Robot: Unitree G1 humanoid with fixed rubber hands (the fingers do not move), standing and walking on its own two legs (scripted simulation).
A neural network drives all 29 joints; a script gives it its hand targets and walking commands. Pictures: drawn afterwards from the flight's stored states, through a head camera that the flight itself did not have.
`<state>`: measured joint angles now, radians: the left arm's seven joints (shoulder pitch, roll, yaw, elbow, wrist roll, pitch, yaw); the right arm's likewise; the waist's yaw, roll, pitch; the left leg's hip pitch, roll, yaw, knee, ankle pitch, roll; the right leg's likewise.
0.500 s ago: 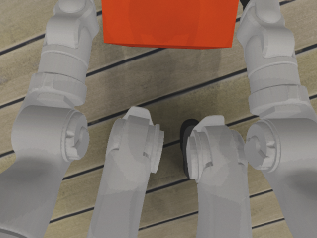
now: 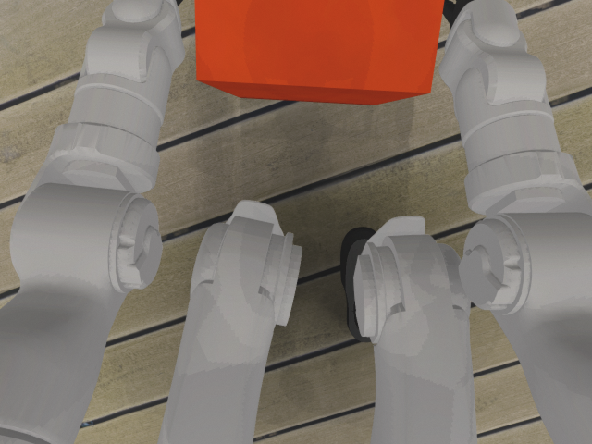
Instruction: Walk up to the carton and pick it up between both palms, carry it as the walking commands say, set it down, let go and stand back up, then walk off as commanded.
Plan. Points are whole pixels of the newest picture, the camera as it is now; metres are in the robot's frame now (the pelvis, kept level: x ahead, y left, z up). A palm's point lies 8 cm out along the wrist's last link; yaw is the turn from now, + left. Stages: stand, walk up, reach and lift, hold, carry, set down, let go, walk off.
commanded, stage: set down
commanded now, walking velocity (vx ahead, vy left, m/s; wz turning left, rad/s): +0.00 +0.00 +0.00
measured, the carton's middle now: (315, 4) +0.56 +0.03 -0.24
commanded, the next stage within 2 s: none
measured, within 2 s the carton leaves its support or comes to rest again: neither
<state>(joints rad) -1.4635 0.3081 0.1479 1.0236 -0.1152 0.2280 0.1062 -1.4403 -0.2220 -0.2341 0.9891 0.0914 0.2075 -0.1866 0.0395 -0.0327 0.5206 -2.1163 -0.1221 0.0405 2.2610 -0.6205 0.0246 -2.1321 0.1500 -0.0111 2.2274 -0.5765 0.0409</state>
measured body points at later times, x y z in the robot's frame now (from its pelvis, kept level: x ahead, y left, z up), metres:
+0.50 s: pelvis +0.02 -0.01 -0.01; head +0.37 +0.02 +0.26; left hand +0.55 +0.19 -0.18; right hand +0.56 -0.12 -0.18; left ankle +0.11 +0.09 -0.33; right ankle +0.13 -0.11 -0.33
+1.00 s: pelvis +0.01 +0.00 -0.02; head +0.36 +0.03 +0.25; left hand +0.55 +0.19 -0.18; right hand +0.56 -0.12 -0.18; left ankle +0.11 +0.09 -0.33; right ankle +0.13 -0.11 -0.33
